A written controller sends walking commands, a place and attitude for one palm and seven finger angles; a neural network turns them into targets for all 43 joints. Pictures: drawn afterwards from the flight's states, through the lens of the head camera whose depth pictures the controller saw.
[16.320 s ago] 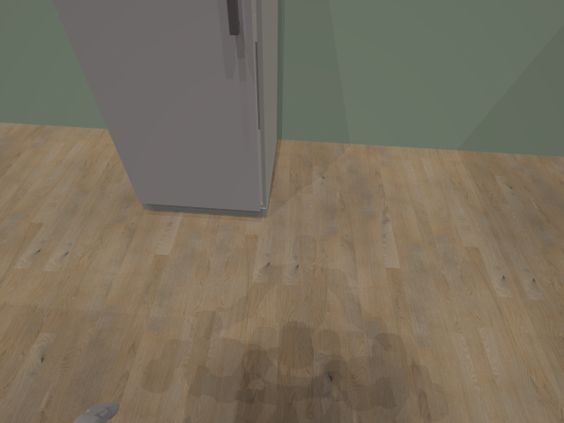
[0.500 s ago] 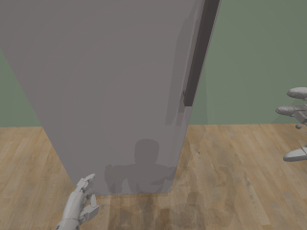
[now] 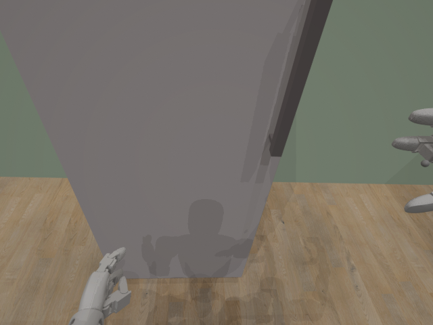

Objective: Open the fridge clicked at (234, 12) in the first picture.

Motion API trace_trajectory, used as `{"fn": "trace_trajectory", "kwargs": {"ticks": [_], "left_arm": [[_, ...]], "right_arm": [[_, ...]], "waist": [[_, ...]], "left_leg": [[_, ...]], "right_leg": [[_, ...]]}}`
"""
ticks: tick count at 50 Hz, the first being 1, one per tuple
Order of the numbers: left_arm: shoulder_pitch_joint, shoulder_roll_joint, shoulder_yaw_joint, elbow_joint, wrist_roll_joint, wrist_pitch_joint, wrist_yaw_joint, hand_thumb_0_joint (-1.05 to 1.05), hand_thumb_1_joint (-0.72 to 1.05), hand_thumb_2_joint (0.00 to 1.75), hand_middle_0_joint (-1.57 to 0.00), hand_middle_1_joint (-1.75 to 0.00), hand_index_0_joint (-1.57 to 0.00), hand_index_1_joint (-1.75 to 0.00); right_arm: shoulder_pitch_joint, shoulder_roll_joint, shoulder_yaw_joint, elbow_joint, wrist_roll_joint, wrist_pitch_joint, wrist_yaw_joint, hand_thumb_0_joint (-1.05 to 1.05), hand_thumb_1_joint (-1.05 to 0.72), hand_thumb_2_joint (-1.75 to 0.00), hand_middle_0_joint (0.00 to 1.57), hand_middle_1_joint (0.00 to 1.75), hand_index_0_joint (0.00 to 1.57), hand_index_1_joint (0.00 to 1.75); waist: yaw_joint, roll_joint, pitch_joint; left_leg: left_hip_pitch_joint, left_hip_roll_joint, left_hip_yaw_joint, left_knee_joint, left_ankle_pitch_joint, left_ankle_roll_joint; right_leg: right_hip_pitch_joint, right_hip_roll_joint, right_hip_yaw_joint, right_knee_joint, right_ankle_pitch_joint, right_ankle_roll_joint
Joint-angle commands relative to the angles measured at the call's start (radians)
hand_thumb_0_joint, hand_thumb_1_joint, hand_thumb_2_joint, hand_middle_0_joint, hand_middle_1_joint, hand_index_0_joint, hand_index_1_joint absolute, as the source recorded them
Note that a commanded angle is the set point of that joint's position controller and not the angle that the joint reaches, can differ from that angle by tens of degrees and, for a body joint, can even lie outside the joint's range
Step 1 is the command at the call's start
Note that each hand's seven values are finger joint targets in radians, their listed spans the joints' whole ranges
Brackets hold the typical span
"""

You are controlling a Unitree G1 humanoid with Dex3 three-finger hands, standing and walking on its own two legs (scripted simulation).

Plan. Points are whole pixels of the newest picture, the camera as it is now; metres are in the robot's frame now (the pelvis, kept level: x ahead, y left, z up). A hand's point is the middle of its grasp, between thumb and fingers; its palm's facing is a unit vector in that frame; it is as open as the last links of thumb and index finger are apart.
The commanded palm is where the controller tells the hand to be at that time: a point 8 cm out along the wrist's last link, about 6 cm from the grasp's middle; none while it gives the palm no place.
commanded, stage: raise the hand to about handle height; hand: right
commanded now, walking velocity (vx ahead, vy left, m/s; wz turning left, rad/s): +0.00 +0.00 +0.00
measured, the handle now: (293, 76) +0.48 -0.13 +0.27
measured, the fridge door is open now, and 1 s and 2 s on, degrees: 0 0 0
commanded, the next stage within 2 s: move the hooked fingers beside the handle in 0.14 s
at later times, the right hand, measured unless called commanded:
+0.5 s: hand (404, 152) +0.30 -0.26 +0.25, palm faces +0.06 +0.99 -0.13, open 14.0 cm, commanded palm +0.27 -0.30 +0.26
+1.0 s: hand (376, 138) +0.34 -0.24 +0.24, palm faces +0.04 +1.00 -0.08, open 14.0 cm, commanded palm +0.31 -0.28 +0.25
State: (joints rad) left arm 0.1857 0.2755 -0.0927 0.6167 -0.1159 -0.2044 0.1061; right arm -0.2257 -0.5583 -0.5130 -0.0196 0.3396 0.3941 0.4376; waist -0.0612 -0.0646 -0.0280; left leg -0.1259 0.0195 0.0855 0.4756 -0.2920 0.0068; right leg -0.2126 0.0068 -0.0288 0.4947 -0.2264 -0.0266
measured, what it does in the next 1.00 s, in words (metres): stands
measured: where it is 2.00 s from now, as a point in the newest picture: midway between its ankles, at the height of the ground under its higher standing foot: outside the picture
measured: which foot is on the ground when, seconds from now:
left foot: down 0.00-1.00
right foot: down 0.00-1.00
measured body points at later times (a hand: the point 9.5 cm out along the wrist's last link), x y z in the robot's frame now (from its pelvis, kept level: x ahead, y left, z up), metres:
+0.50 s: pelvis +0.01 +0.01 +0.00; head -0.02 +0.04 +0.45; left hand +0.22 +0.23 -0.06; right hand +0.29 -0.31 +0.26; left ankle -0.02 +0.11 -0.74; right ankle +0.03 -0.10 -0.74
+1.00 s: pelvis +0.01 +0.00 +0.00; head -0.02 +0.02 +0.45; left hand +0.20 +0.22 -0.07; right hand +0.33 -0.29 +0.25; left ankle -0.02 +0.11 -0.74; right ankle +0.03 -0.10 -0.74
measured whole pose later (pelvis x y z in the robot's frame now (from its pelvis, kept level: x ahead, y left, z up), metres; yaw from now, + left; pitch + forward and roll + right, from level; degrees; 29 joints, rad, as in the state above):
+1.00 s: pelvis +0.01 +0.00 +0.00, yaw +0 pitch -3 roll +0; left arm 0.18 0.26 -0.09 0.63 -0.11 -0.16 0.11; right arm -0.42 -0.48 -0.38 0.14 0.28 0.39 0.33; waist -0.04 -0.06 -0.03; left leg -0.14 0.02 0.08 0.48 -0.30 0.01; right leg -0.22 0.01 -0.03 0.49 -0.23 -0.03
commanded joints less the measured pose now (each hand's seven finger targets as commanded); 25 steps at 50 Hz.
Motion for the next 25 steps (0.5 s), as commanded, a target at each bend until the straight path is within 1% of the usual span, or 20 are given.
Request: {"fn": "trace_trajectory", "kwargs": {"ticks": [1, 3, 4, 5, 6, 8, 9, 10, 12, 13, 14, 15, 16, 17, 18, 20, 22, 23, 24, 25], "left_arm": [[-0.169, 0.108, 0.040, -0.172, 0.001, -0.064, 0.005, 0.00, 0.90, 0.90, -0.20, -0.30, -0.20, -0.30], [-0.170, 0.108, 0.040, -0.176, 0.001, -0.066, 0.006, 0.00, 0.90, 0.90, -0.20, -0.30, -0.20, -0.30], [-0.171, 0.107, 0.043, -0.173, 0.002, -0.062, 0.003, 0.00, 0.90, 0.90, -0.20, -0.30, -0.20, -0.30], [-0.173, 0.110, 0.042, -0.173, 0.000, -0.060, 0.003, 0.00, 0.90, 0.90, -0.20, -0.30, -0.20, -0.30], [-0.176, 0.108, 0.041, -0.176, -0.001, -0.061, 0.003, 0.00, 0.90, 0.90, -0.20, -0.30, -0.20, -0.30], [-0.175, 0.108, 0.041, -0.176, 0.000, -0.063, 0.003, 0.00, 0.90, 0.90, -0.20, -0.30, -0.20, -0.30], [-0.176, 0.106, 0.044, -0.174, 0.000, -0.060, 0.001, 0.00, 0.90, 0.90, -0.20, -0.30, -0.20, -0.30], [-0.176, 0.112, 0.044, -0.172, 0.001, -0.058, 0.001, 0.00, 0.90, 0.90, -0.20, -0.30, -0.20, -0.30], [-0.179, 0.107, 0.043, -0.176, -0.002, -0.060, 0.002, 0.00, 0.90, 0.90, -0.20, -0.30, -0.20, -0.30], [-0.179, 0.105, 0.042, -0.174, -0.002, -0.061, 0.003, 0.00, 0.90, 0.90, -0.20, -0.30, -0.20, -0.30], [-0.177, 0.104, 0.044, -0.170, -0.002, -0.059, 0.003, 0.00, 0.90, 0.90, -0.20, -0.30, -0.20, -0.30], [-0.181, 0.106, 0.044, -0.174, -0.001, -0.060, 0.004, 0.00, 0.90, 0.90, -0.20, -0.30, -0.20, -0.30], [-0.175, 0.103, 0.043, -0.173, 0.000, -0.061, 0.006, 0.00, 0.90, 0.90, -0.20, -0.30, -0.20, -0.30], [-0.170, 0.108, 0.046, -0.169, -0.001, -0.061, 0.006, 0.00, 0.90, 0.90, -0.20, -0.30, -0.20, -0.30], [-0.176, 0.102, 0.044, -0.173, -0.001, -0.061, 0.007, 0.00, 0.90, 0.90, -0.20, -0.30, -0.20, -0.30], [-0.174, 0.104, 0.047, -0.173, 0.002, -0.057, 0.005, 0.00, 0.90, 0.90, -0.20, -0.30, -0.20, -0.30], [-0.175, 0.102, 0.045, -0.174, 0.000, -0.053, 0.005, 0.00, 0.90, 0.90, -0.20, -0.30, -0.20, -0.30], [-0.176, 0.101, 0.046, -0.177, 0.002, -0.054, 0.004, 0.00, 0.90, 0.90, -0.20, -0.30, -0.20, -0.30], [-0.172, 0.102, 0.048, -0.169, 0.002, -0.047, 0.002, 0.00, 0.90, 0.90, -0.20, -0.30, -0.20, -0.30], [-0.176, 0.106, 0.047, -0.172, 0.003, -0.047, 0.002, 0.00, 0.90, 0.90, -0.20, -0.30, -0.20, -0.30]], "right_arm": [[-0.370, -0.322, -0.096, -0.164, 0.004, -0.047, -0.018, 0.00, 0.50, -0.30, 0.30, 1.20, 0.30, 1.20], [-0.359, -0.322, -0.093, -0.147, 0.001, -0.040, -0.009, 0.00, 0.50, -0.30, 0.30, 1.20, 0.30, 1.20], [-0.325, -0.323, -0.099, -0.141, 0.009, -0.042, -0.005, 0.00, 0.50, -0.30, 0.30, 1.20, 0.30, 1.20], [-0.335, -0.319, -0.094, -0.147, 0.009, -0.042, 0.001, 0.00, 0.50, -0.30, 0.30, 1.20, 0.30, 1.20], [-0.349, -0.315, -0.091, -0.153, 0.013, -0.043, 0.005, 0.00, 0.50, -0.30, 0.30, 1.20, 0.30, 1.20], [-0.348, -0.320, -0.098, -0.139, 0.017, -0.047, 0.011, 0.00, 0.50, -0.30, 0.30, 1.20, 0.30, 1.20], [-0.308, -0.330, -0.108, -0.119, 0.022, -0.048, 0.010, 0.00, 0.50, -0.30, 0.30, 1.20, 0.30, 1.20], [-0.319, -0.324, -0.108, -0.116, 0.022, -0.049, 0.011, 0.00, 0.50, -0.30, 0.30, 1.20, 0.30, 1.20], [-0.351, -0.319, -0.096, -0.136, 0.018, -0.051, 0.010, 0.00, 0.50, -0.30, 0.30, 1.20, 0.30, 1.20], [-0.381, -0.299, -0.073, -0.127, 0.016, -0.053, 0.009, 0.00, 0.50, -0.30, 0.30, 1.20, 0.30, 1.20], [-0.378, -0.315, -0.079, -0.139, 0.015, -0.059, 0.000, 0.00, 0.50, -0.30, 0.30, 1.20, 0.30, 1.20], [-0.395, -0.303, -0.073, -0.145, 0.011, -0.059, -0.003, 0.00, 0.50, -0.30, 0.30, 1.20, 0.30, 1.20], [-0.393, -0.296, -0.068, -0.121, 0.011, -0.056, -0.007, 0.00, 0.50, -0.30, 0.30, 1.20, 0.30, 1.20], [-0.411, -0.305, -0.072, -0.123, 0.006, -0.059, -0.010, 0.00, 0.50, -0.30, 0.30, 1.20, 0.30, 1.20], [-0.422, -0.284, -0.049, -0.131, 0.002, -0.060, -0.010, 0.00, 0.50, -0.30, 0.30, 1.20, 0.30, 1.20], [-0.405, -0.301, -0.070, -0.132, 0.001, -0.062, -0.021, 0.00, 0.50, -0.30, 0.30, 1.20, 0.30, 1.20], [-0.412, -0.283, -0.056, -0.131, -0.002, -0.062, -0.022, 0.00, 0.50, -0.30, 0.30, 1.20, 0.30, 1.20], [-0.410, -0.287, -0.064, -0.128, 0.001, -0.060, -0.025, 0.00, 0.50, -0.30, 0.30, 1.20, 0.30, 1.20], [-0.379, -0.303, -0.075, -0.110, 0.001, -0.060, -0.032, 0.00, 0.50, -0.30, 0.30, 1.20, 0.30, 1.20], [-0.401, -0.285, -0.064, -0.117, -0.001, -0.059, -0.034, 0.00, 0.50, -0.30, 0.30, 1.20, 0.30, 1.20]], "waist": [[0.007, -0.038, -0.153], [0.006, -0.049, -0.174], [0.002, -0.009, -0.167], [0.007, -0.022, -0.179], [0.008, -0.008, -0.180], [0.007, -0.014, -0.190], [0.001, 0.018, -0.172], [0.007, 0.023, -0.174], [0.010, -0.006, -0.177], [0.015, -0.031, -0.165], [0.009, -0.013, -0.169], [0.012, -0.028, -0.182], [0.013, 0.002, -0.173], [0.016, -0.001, -0.189], [0.015, -0.042, -0.185], [0.009, 0.004, -0.202], [0.012, -0.011, -0.205], [0.007, -0.012, -0.205], [0.002, 0.016, -0.189], [0.008, 0.013, -0.197]], "left_leg": [[-0.111, -0.006, -0.022, -0.093, 0.168, 0.011], [-0.111, -0.006, -0.027, -0.089, 0.183, 0.011], [-0.090, 0.000, -0.040, -0.097, 0.217, 0.011], [-0.088, 0.001, -0.039, -0.091, 0.232, 0.008], [-0.093, -0.001, -0.032, -0.086, 0.234, 0.007], [-0.098, -0.004, -0.028, -0.080, 0.232, 0.006], [-0.087, 0.003, -0.048, -0.093, 0.236, 0.004], [-0.090, 0.006, -0.047, -0.088, 0.248, 0.001], [-0.106, -0.001, -0.034, -0.082, 0.235, 0.001], [-0.121, -0.001, -0.032, -0.080, 0.229, 0.003], [-0.101, 0.004, -0.043, -0.087, 0.234, 0.006], [-0.104, 0.003, -0.040, -0.081, 0.239, 0.005], [-0.113, 0.000, -0.034, -0.081, 0.231, 0.004], [-0.108, -0.002, -0.029, -0.076, 0.241, 0.003], [-0.116, 0.000, -0.032, -0.075, 0.239, 0.006], [-0.091, 0.005, -0.039, -0.074, 0.265, 0.006], [-0.091, 0.001, -0.030, -0.066, 0.283, 0.005], [-0.095, 0.002, -0.029, -0.066, 0.276, 0.006], [-0.082, 0.006, -0.039, -0.078, 0.281, 0.006], [-0.085, 0.006, -0.033, -0.068, 0.289, 0.005]], "right_leg": [[0.166, -0.010, 0.078, -0.069, 0.119, -0.004], [0.180, -0.007, 0.078, -0.063, 0.130, -0.007], [0.170, -0.012, 0.072, -0.047, 0.149, -0.008], [0.171, -0.008, 0.068, -0.045, 0.155, -0.009], [0.172, -0.007, 0.074, -0.046, 0.155, -0.009], [0.178, -0.005, 0.075, -0.045, 0.156, -0.009], [0.157, -0.011, 0.071, -0.033, 0.151, -0.009], [0.155, -0.009, 0.068, -0.032, 0.153, -0.011], [0.169, -0.005, 0.069, -0.037, 0.151, -0.010], [0.174, -0.005, 0.070, -0.038, 0.146, -0.009], [0.170, -0.010, 0.070, -0.033, 0.151, -0.006], [0.174, -0.005, 0.067, -0.032, 0.154, -0.009], [0.171, -0.005, 0.073, -0.036, 0.147, -0.010], [0.181, -0.005, 0.073, -0.037, 0.160, -0.011], [0.190, -0.003, 0.072, -0.038, 0.160, -0.010], [0.179, -0.006, 0.069, -0.031, 0.173, -0.011], [0.188, -0.005, 0.067, -0.033, 0.192, -0.010], [0.187, -0.005, 0.071, -0.035, 0.186, -0.009], [0.169, -0.011, 0.065, -0.029, 0.187, -0.009], [0.170, -0.007, 0.066, -0.031, 0.190, -0.011]]}}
